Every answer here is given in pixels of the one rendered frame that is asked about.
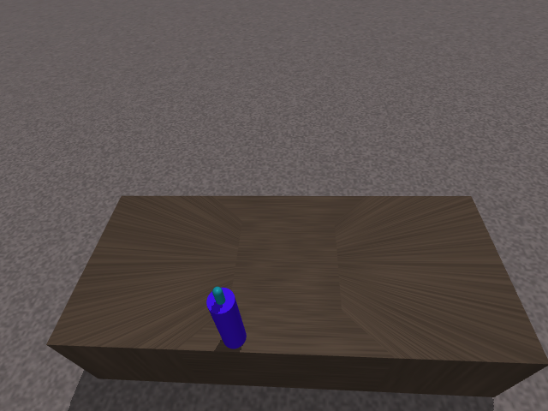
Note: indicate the bottle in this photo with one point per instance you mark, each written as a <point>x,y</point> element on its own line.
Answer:
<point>225,313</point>

